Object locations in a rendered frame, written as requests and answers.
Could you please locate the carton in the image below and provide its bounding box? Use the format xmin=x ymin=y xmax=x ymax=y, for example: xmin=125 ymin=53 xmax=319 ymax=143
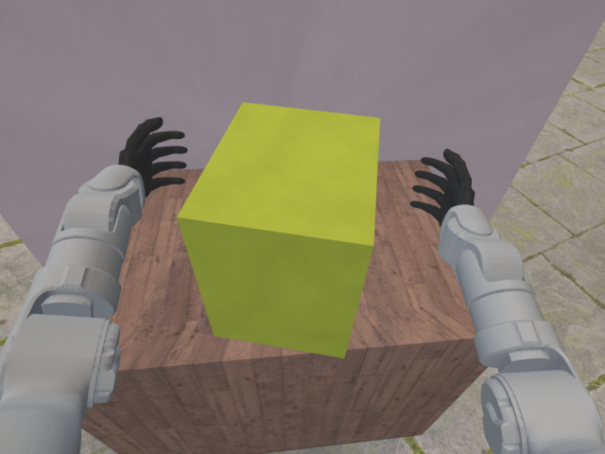
xmin=177 ymin=102 xmax=380 ymax=358

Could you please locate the left robot upper arm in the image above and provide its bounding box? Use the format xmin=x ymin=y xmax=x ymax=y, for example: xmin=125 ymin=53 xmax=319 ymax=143
xmin=0 ymin=314 xmax=121 ymax=454

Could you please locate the pedestal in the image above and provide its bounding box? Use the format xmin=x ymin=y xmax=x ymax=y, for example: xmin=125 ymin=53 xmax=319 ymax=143
xmin=81 ymin=160 xmax=488 ymax=454

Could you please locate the left robot forearm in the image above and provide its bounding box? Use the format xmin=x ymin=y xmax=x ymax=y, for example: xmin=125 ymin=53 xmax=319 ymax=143
xmin=0 ymin=165 xmax=146 ymax=400

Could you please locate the right robot forearm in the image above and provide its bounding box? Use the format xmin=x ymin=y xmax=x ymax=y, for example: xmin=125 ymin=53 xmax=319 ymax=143
xmin=438 ymin=204 xmax=605 ymax=445

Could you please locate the right robot upper arm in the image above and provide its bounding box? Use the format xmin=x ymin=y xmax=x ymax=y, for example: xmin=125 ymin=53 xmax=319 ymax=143
xmin=481 ymin=370 xmax=605 ymax=454

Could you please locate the left robot hand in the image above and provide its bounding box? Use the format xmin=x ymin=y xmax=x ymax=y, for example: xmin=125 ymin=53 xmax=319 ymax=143
xmin=118 ymin=117 xmax=187 ymax=197

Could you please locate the right robot hand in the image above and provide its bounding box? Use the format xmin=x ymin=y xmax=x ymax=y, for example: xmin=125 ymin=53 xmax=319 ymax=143
xmin=410 ymin=148 xmax=475 ymax=227

